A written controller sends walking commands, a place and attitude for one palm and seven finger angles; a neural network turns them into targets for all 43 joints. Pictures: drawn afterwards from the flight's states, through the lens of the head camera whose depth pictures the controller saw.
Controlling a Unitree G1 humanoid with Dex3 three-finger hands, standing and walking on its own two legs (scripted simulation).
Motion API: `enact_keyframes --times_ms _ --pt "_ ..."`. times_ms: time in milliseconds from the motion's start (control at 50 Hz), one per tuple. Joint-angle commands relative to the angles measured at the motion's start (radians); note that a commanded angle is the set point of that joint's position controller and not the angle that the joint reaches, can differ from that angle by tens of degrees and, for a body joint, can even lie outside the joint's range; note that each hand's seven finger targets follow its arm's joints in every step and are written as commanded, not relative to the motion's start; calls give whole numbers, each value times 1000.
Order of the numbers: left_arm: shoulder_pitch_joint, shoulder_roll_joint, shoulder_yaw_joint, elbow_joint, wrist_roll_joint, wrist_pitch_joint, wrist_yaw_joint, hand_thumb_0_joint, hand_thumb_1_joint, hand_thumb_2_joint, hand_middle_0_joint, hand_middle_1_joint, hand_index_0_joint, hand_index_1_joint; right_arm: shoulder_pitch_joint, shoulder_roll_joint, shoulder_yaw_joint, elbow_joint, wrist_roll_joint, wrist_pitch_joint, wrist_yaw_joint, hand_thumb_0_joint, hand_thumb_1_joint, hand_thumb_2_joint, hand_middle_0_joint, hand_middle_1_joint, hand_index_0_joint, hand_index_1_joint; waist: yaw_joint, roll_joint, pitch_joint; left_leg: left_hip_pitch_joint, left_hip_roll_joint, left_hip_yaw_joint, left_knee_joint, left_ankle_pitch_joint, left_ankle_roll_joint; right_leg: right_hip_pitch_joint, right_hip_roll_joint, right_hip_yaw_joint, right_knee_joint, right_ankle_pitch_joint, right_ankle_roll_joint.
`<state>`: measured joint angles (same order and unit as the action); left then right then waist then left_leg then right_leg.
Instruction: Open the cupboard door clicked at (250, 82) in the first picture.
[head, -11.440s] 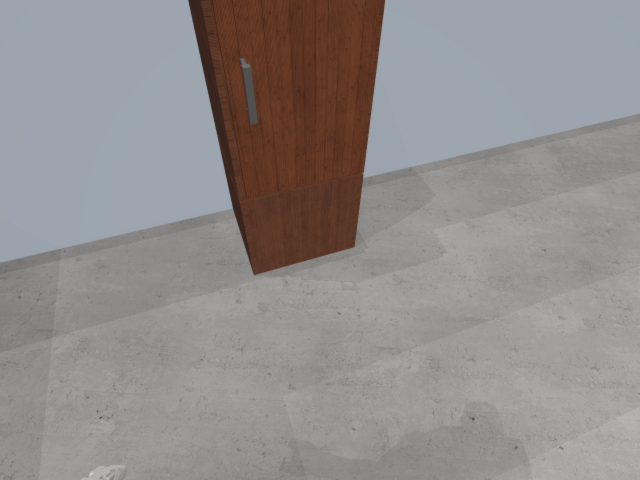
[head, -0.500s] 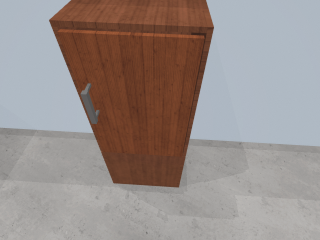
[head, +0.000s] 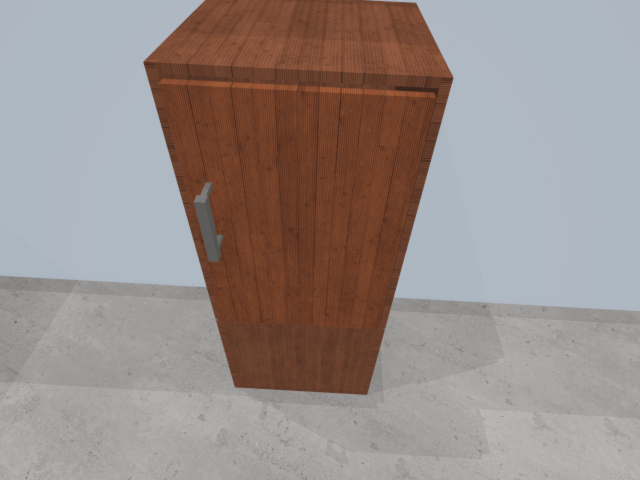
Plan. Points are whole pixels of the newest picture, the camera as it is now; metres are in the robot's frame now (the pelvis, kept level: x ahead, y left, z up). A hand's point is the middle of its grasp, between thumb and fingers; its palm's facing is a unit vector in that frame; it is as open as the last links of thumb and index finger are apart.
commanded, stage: look again from close up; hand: left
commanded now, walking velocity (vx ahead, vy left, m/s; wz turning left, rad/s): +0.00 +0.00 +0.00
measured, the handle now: (211, 223) +0.53 +0.23 +0.01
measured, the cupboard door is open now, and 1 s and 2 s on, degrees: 0 0 0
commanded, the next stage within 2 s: raise the hand with hooked fingers in 0.10 s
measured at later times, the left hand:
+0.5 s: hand (148, 444) +0.17 +0.22 -0.02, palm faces +0.04 -1.00 -0.01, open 8.0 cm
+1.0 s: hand (131, 433) +0.18 +0.25 -0.03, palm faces +0.03 -1.00 -0.04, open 10.8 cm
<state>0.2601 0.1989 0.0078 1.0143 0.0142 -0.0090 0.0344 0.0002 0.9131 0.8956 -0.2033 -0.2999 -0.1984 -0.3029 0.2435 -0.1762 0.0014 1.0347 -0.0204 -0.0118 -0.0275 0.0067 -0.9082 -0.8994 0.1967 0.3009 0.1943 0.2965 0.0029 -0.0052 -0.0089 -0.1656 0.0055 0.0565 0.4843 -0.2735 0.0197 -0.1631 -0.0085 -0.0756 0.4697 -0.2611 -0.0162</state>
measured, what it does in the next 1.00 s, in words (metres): lowers itself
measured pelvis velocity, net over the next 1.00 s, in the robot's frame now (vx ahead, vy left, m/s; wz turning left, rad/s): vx -0.03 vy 0.01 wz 0.07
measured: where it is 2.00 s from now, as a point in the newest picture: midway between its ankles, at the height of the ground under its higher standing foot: outside the picture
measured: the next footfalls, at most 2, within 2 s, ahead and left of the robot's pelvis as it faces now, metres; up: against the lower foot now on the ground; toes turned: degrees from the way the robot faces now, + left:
none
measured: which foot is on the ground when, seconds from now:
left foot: down 0.00-1.00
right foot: down 0.00-1.00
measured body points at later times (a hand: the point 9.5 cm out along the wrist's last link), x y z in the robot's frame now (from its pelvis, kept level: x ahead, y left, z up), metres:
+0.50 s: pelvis -0.05 +0.04 -0.07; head -0.03 +0.05 +0.38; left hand +0.16 +0.27 -0.02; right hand +0.13 -0.21 -0.13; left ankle +0.00 +0.10 -0.74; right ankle +0.00 -0.09 -0.74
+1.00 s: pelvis -0.03 +0.01 -0.08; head +0.04 +0.03 +0.37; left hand +0.18 +0.30 -0.03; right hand +0.16 -0.20 -0.16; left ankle -0.01 +0.10 -0.74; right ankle +0.00 -0.10 -0.74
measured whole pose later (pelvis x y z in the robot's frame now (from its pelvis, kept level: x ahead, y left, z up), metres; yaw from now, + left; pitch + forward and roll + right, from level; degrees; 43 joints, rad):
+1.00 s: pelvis -0.03 +0.01 -0.08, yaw +4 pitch +14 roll -3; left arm 0.33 0.32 0.28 0.04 -0.34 -0.29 -0.40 0.00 0.17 0.58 -0.26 -0.77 -0.25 -0.78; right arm 0.26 -0.21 0.05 0.53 0.03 -0.21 -0.04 0.02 -0.90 -0.90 0.20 0.30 0.20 0.30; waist 0.00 0.03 -0.13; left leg -0.87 -0.01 -0.04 1.13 -0.50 0.03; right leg -0.82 0.04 -0.09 1.06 -0.48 -0.03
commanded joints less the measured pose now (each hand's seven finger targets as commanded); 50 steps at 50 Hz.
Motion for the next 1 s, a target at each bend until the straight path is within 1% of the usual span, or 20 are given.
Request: enact_keyframes --times_ms 0,160,180,200,220,240,260,280,300,320,380,400,440,500,560,620,720,840,900,980 --pt "56 88 7 -31 -2 -10 7 0 900 900 -200 -300 -200 -300 26 -115 -20 -34 1 -12 1 0 -900 -900 200 300 200 300 7 18 75 -72 102 -107 -125 162 13 -7 -105 102 -92 137 -6" --pt "73 70 3 -13 2 -2 8 0 900 900 -200 -300 -200 -300 41 -117 -20 -14 5 -15 4 0 -900 -900 200 300 200 300 5 37 64 -72 110 -129 -184 112 20 10 -102 85 -92 112 12" --pt "106 81 -10 25 13 -13 44 0 900 900 -200 -300 -200 -300 -12 -134 -10 -70 19 -23 9 0 -900 -900 200 300 200 300 20 30 161 -122 123 -73 -26 259 -3 -86 -131 108 -69 243 4" --pt "-700 362 241 -1534 -178 -220 38 0 877 890 -202 -315 -202 -315 -26 -257 -43 -424 72 -159 -18 0 -900 -900 200 300 200 300 -100 199 -360 172 17 -130 -105 300 -52 -21 -7 1 14 240 -17" --pt "-147 263 153 -1273 -110 -182 53 0 853 880 -203 -330 -203 -330 -73 -193 -6 -380 61 -257 -55 0 -900 -900 200 300 200 300 14 272 -340 223 83 -153 -132 317 -70 -104 0 -2 122 17 -28" --pt "126 21 17 -1104 -154 -63 74 0 830 870 -205 -345 -205 -345 -77 -147 -17 -373 72 -291 -45 0 -900 -900 200 300 200 300 -22 237 -169 38 74 -171 -194 140 -108 -216 10 -28 180 -114 -15" --pt "82 -53 -11 -1083 -185 -74 59 0 807 860 -207 -360 -207 -360 -31 -167 -16 -346 71 -301 -40 0 -900 -900 200 300 200 300 -46 173 -33 -53 51 -168 -170 -3 -85 -264 11 -20 177 -82 -13" --pt "10 -1 29 -1104 -193 -132 45 0 783 850 -208 -375 -208 -375 -55 -194 -30 -397 61 -317 -34 0 -900 -900 200 300 200 300 -55 143 51 -139 33 -181 -102 -99 -62 -311 9 -26 136 -85 -12" --pt "8 51 90 -1039 -189 -197 27 0 760 840 -210 -390 -210 -390 -51 -218 -39 -408 43 -321 -27 0 -900 -900 200 300 200 300 -62 68 36 -219 18 -177 -31 -169 -50 -353 12 -32 120 -107 -11" --pt "53 31 107 -947 -197 -272 -4 0 737 830 -212 -405 -212 -405 -52 -215 -46 -425 33 -322 -21 0 -900 -900 200 300 200 300 -60 -54 36 -299 12 -182 43 -215 -46 -425 19 -40 160 -163 -8" --pt "211 -49 87 -791 -236 -521 -169 0 667 800 -217 -450 -217 -450 -89 -208 -73 -512 21 -336 24 0 -900 -900 200 300 200 300 6 -234 -80 -497 -7 -131 273 -243 -38 -593 26 -21 341 -310 -16" --pt "234 -30 98 -778 -250 -598 -239 0 643 790 -218 -465 -218 -465 -97 -211 -80 -541 19 -337 38 0 -900 -900 200 300 200 300 20 -225 -110 -564 -18 -107 348 -230 -35 -628 22 3 383 -335 -22" --pt "223 66 153 -777 -246 -679 -367 0 597 770 -222 -495 -222 -495 -93 -228 -94 -606 29 -333 62 0 -900 -900 200 300 200 300 46 -62 -169 -610 -24 -99 423 -230 -35 -665 16 45 469 -339 -41" --pt "130 139 208 -948 -303 -554 -412 0 527 740 -227 -540 -227 -540 -132 -248 -85 -730 63 -299 48 0 -900 -900 200 300 200 300 66 26 -252 -636 -21 -153 347 -431 -33 -663 18 48 521 -389 -34" --pt "40 177 253 -1220 -341 -469 -362 0 457 710 -232 -585 -232 -585 -105 -231 -73 -764 61 -260 16 0 -900 -900 200 300 200 300 53 112 -314 -580 -8 -182 344 -373 -28 -635 33 35 534 -300 -33" --pt "-23 177 219 -1411 -308 -484 -287 0 387 680 -237 -630 -237 -630 -60 -210 -60 -743 49 -248 -7 0 -900 -900 200 300 200 300 -3 136 -316 -516 11 -196 393 -226 -17 -661 43 23 531 -200 -31" --pt "-18 187 198 -1270 -280 -484 -329 0 270 630 -245 -705 -245 -705 -30 -219 -41 -670 41 -256 -18 0 -900 -900 200 300 200 300 -60 121 -262 -558 8 -185 469 -181 -7 -715 50 13 509 -193 -23" --pt "36 280 344 -1159 -359 -343 -437 0 130 570 -255 -795 -255 -795 -46 -221 -36 -683 62 -258 -35 0 -900 -900 200 300 200 300 5 82 -355 -564 -12 -138 466 -66 0 -542 49 30 443 -145 -25" --pt "26 282 376 -1212 -389 -347 -429 0 60 540 -260 -840 -260 -840 -42 -204 -35 -678 58 -264 -34 0 -900 -900 200 300 200 300 12 75 -404 -530 -11 -122 468 40 1 -474 44 33 437 -45 -18" --pt "17 265 371 -1165 -392 -384 -423 0 -33 500 -267 -900 -267 -900 -31 -202 -38 -659 54 -271 -25 0 -900 -900 200 300 200 300 1 75 -356 -535 -9 -116 467 70 -2 -489 44 30 441 -8 -16"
